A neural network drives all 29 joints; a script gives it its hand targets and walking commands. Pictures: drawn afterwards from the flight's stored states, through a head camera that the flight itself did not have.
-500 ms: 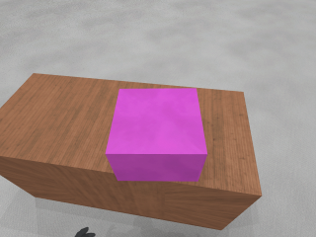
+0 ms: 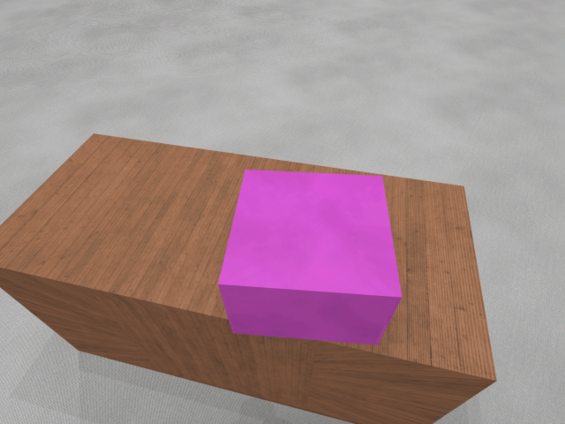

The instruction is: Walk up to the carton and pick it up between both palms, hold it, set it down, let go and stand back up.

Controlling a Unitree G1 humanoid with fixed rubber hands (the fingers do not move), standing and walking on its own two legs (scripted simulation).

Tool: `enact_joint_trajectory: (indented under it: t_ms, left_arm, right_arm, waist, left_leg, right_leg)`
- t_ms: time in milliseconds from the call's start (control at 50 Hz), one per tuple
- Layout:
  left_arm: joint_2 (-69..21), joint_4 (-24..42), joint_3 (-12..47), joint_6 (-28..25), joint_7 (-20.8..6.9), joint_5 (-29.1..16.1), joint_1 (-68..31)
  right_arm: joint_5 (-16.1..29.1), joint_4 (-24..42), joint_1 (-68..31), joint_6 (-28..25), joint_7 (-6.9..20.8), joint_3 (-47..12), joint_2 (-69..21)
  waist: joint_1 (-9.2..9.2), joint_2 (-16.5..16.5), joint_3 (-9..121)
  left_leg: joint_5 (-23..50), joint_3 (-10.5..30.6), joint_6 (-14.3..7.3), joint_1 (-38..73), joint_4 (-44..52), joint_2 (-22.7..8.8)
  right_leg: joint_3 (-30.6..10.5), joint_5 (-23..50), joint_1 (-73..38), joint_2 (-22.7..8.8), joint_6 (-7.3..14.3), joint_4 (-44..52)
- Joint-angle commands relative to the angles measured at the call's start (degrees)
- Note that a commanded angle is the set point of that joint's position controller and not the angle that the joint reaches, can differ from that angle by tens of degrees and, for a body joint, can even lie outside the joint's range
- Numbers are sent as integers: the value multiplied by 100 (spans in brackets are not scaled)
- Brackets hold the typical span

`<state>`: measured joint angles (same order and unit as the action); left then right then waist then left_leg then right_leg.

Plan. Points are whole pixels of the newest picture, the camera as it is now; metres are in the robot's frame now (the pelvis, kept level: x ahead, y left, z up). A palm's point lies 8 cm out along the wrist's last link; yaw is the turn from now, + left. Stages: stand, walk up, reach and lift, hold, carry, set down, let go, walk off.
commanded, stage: walk up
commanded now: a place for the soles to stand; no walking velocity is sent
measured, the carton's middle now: (308, 253) +0.45 -0.03 -0.09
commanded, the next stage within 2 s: reach and lift in 1.26 s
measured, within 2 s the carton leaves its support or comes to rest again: neither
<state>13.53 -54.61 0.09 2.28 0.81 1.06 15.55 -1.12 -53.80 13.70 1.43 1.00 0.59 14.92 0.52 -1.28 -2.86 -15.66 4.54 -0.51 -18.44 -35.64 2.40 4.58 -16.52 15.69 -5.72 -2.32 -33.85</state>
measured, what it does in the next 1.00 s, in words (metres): stands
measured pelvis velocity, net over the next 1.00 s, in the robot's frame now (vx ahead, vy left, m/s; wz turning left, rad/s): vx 0.01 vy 0.00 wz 0.09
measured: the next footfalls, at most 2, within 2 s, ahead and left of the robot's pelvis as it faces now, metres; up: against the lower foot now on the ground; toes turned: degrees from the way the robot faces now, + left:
none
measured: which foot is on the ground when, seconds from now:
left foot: down 0.00-1.00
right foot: down 0.00-1.00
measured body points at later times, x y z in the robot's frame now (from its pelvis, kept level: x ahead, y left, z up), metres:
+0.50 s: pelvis +0.02 +0.00 +0.00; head +0.03 +0.00 +0.45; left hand +0.08 +0.26 -0.14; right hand +0.13 -0.25 -0.13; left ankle +0.04 +0.11 -0.73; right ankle +0.02 -0.16 -0.73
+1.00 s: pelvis +0.01 +0.00 +0.00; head +0.02 +0.00 +0.45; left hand +0.03 +0.26 -0.14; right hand +0.09 -0.25 -0.14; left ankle +0.04 +0.11 -0.73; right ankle +0.02 -0.16 -0.73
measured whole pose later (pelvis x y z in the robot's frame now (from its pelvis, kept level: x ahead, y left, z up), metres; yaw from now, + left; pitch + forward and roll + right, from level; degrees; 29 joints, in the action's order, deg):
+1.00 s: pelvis +0.01 +0.00 +0.00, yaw +5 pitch -2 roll -1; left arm 13.7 -54.9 1.2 0.8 1.2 1.0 15.1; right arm -1.2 -54.6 13.0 2.2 0.3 0.0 14.9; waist 0.4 -1.6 -3.2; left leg -14.6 8.5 -0.5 -17.5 -34.2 4.2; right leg 4.2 -17.0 12.2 -4.6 -2.9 -31.1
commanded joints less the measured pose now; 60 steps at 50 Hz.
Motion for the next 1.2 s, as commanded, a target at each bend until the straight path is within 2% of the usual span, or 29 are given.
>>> enact_joint_trajectory:
  t_ms: [0,20,80,140,180,220,320,380,440,520,560,600,640,700,740,800,840,880,900,920,940,980,1020,1060,1100,1180]
  left_arm:
    - [672,642,-140,-196,4,-2,-212]
    - [649,628,-115,-210,11,-10,-95]
    - [740,563,-97,-312,57,-20,146]
    - [981,581,-135,-355,109,0,100]
    - [1086,608,-165,-327,115,-7,43]
    - [1113,622,-182,-278,113,-2,-17]
    - [879,667,-133,-207,83,-3,-161]
    - [861,651,-118,-216,81,-14,-119]
    - [925,616,-116,-250,79,-15,-82]
    - [1183,555,-203,-257,86,-9,-68]
    - [1238,542,-228,-234,93,1,-141]
    - [1200,563,-217,-214,83,9,-254]
    - [1092,583,-205,-189,54,8,-363]
    - [845,588,-131,-155,20,-14,-270]
    - [750,533,-94,-155,30,-34,-52]
    - [832,440,-88,-239,61,-22,140]
    - [1006,397,-119,-303,87,-23,189]
    - [1241,367,-180,-316,117,-11,115]
    - [1331,344,-210,-299,128,-3,68]
    - [1320,346,-223,-281,131,-4,-8]
    - [1295,356,-222,-256,121,1,-98]
    - [1116,405,-182,-217,78,10,-259]
    - [921,412,-129,-186,43,-5,-226]
    - [783,361,-85,-172,33,-10,-77]
    - [753,305,-59,-193,46,-15,87]
    - [952,230,-77,-293,89,-11,185]
  right_arm:
    - [108,441,-151,-132,-102,196,966]
    - [126,448,-192,-108,-122,187,997]
    - [88,469,-324,-73,-136,163,908]
    - [35,439,-207,-81,-109,142,766]
    - [9,418,-98,-77,-102,137,739]
    - [11,435,-72,-66,-101,145,765]
    - [76,488,-220,-54,-98,161,843]
    - [84,516,-322,-39,-105,169,870]
    - [75,519,-364,-32,-101,168,851]
    - [14,523,-253,-33,-76,161,767]
    - [-17,530,-178,-33,-67,167,754]
    - [-6,510,-82,-55,-54,170,763]
    - [24,504,-54,-69,-53,179,821]
    - [99,515,-179,-65,-88,184,976]
    - [146,494,-258,-26,-128,181,1029]
    - [112,448,-348,3,-142,155,975]
    - [46,443,-346,-3,-126,142,862]
    - [-3,399,-161,-24,-109,124,755]
    - [-26,364,-43,-32,-109,114,714]
    - [-39,328,54,-45,-109,118,682]
    - [-28,300,127,-57,-111,117,687]
    - [7,260,156,-81,-101,127,773]
    - [65,267,10,-78,-108,138,897]
    - [112,264,-141,-49,-141,137,968]
    - [136,246,-204,-28,-169,124,980]
    - [80,198,-216,-45,-161,95,880]
  waist:
    - [12,-221,65]
    - [44,-301,114]
    - [111,-416,409]
    - [15,-221,725]
    - [-37,-83,803]
    - [-53,65,773]
    - [-40,-42,532]
    - [-16,-95,429]
    - [-1,-90,388]
    - [-35,325,395]
    - [-65,438,338]
    - [-102,437,313]
    - [-111,414,257]
    - [-19,-150,183]
    - [58,-422,144]
    - [123,-426,225]
    - [108,-161,305]
    - [7,178,343]
    - [-53,325,329]
    - [-90,381,321]
    - [-127,423,306]
    - [-153,419,267]
    - [-66,149,108]
    - [14,-89,-18]
    - [74,-228,-45]
    - [44,-185,140]
  left_leg:
    - [-90,1448,-455,-607,1582,-842]
    - [38,1485,-477,-612,1639,-866]
    - [1096,1119,-404,-111,1211,-700]
    - [1817,713,-241,192,614,-481]
    - [1846,609,-176,216,408,-430]
    - [1858,599,-173,244,395,-444]
    - [1721,925,-287,-7,837,-557]
    - [1534,1009,-331,-126,969,-573]
    - [1420,884,-254,-181,793,-443]
    - [1130,523,-66,-135,221,-237]
    - [909,397,-22,-66,169,-219]
    - [977,451,-42,32,332,-280]
    - [1044,677,-108,30,580,-358]
    - [534,1360,-302,-341,1366,-582]
    - [178,1635,-407,-512,1684,-670]
    - [179,1377,-301,-421,1504,-496]
    - [497,981,-144,-208,986,-286]
    - [565,633,-9,-151,378,-110]
    - [480,483,30,-137,266,-101]
    - [465,435,48,-90,320,-146]
    - [528,455,35,49,435,-198]
    - [766,694,-44,152,725,-322]
    - [571,1118,-177,-105,1152,-480]
    - [145,1421,-279,-378,1526,-580]
    - [6,1439,-282,-529,1611,-557]
    - [722,996,-138,-232,1048,-325]
  right_leg:
    - [-82,-652,-271,236,468,207]
    - [-112,-595,-389,262,490,183]
    - [-265,60,-445,53,571,450]
    - [-495,877,-598,-309,648,654]
    - [-603,1077,-662,-499,709,696]
    - [-530,1042,-594,-504,700,660]
    - [-186,657,-591,-101,557,386]
    - [-185,506,-627,-59,559,375]
    - [-327,585,-658,-219,616,616]
    - [-757,510,-536,-763,873,1077]
    - [-807,379,-401,-932,977,1209]
    - [-604,298,-327,-822,915,1117]
    - [-351,78,-290,-550,790,917]
    - [-26,-401,-530,69,553,420]
    - [-23,-643,-626,261,508,306]
    - [-212,-352,-748,97,581,648]
    - [-550,-161,-648,-274,680,1045]
    - [-1085,37,-608,-784,876,1402]
    - [-1189,141,-576,-981,975,1484]
    - [-1124,246,-567,-1023,996,1471]
    - [-958,276,-453,-944,959,1390]
    - [-531,68,-346,-532,759,1140]
    - [-251,-233,-379,-104,583,812]
    - [-146,-431,-507,144,504,619]
    - [-200,-437,-644,156,523,643]
    - [-515,54,-635,-227,639,994]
